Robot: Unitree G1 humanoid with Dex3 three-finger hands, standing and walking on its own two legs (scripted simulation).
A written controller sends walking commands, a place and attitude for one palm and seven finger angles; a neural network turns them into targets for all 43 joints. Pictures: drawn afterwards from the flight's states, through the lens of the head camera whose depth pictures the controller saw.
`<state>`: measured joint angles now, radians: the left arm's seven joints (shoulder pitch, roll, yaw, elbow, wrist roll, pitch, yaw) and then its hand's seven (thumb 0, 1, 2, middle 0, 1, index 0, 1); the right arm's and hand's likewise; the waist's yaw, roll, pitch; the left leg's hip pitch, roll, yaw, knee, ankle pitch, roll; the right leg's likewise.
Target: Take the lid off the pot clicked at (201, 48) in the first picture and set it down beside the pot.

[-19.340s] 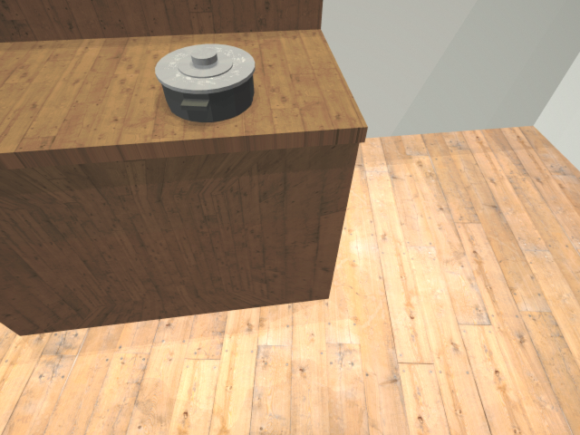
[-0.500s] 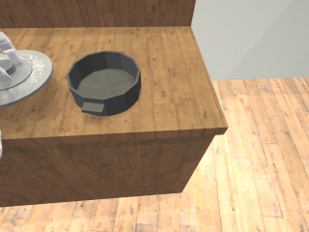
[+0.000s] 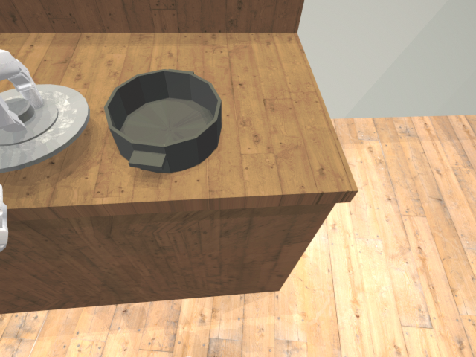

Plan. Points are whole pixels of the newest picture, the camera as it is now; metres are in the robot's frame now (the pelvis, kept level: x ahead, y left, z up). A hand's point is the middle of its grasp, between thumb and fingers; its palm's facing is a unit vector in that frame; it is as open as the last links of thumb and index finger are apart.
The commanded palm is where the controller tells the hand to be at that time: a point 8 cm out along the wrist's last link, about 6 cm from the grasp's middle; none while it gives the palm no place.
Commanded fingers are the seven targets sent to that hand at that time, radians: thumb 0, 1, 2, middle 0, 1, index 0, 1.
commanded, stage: lower the lid onto the table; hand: left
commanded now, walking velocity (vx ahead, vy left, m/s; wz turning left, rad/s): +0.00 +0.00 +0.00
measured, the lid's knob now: (13, 112) +0.48 +0.34 +0.14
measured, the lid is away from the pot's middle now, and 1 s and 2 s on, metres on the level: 0.23 0.24 0.24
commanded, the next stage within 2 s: open the fingers wide in 0.82 s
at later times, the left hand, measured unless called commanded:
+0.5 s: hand (13, 129) +0.46 +0.33 +0.13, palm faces -0.49 -0.23 -0.84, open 8.1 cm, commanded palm +0.51 +0.34 +0.20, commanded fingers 0.00 0.71 0.94 -0.66 -1.06 -0.68 -1.08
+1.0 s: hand (16, 131) +0.46 +0.34 +0.12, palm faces -0.45 -0.16 -0.88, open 8.1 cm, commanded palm +0.48 +0.34 +0.17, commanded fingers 0.00 0.63 0.87 -0.61 -1.06 -0.63 -1.08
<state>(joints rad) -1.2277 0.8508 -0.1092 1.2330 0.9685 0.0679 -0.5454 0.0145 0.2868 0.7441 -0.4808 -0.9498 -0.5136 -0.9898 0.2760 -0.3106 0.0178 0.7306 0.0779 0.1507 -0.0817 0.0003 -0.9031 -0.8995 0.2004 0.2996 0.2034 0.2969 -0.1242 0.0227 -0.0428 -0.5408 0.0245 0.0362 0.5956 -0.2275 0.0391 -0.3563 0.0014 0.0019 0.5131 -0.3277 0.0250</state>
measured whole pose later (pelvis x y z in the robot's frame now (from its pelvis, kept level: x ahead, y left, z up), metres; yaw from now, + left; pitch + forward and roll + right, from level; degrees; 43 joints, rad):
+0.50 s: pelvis +0.00 +0.00 -0.01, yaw -1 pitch +12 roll -3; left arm -1.22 0.88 -0.11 1.29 0.98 0.02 -0.52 0.01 0.28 0.74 -0.48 -0.95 -0.52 -1.00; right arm 0.32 -0.32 0.02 0.75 0.08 0.12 -0.11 0.00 -0.90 -0.90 0.20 0.30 0.20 0.30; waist -0.15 0.01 -0.05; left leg -0.62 0.04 0.04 0.66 -0.25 0.04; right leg -0.43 0.01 0.01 0.57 -0.34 0.03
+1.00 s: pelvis -0.01 +0.01 -0.02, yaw -2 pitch +14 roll -3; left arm -1.12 0.90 -0.04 1.20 1.01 -0.04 -0.47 -0.02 0.26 0.72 -0.50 -1.00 -0.52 -1.01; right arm 0.35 -0.30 0.01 0.69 0.07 0.17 -0.08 0.00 -0.90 -0.90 0.20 0.30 0.20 0.30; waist -0.15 0.04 -0.08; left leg -0.70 0.04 0.05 0.73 -0.28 0.05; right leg -0.52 0.01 0.02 0.65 -0.37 0.03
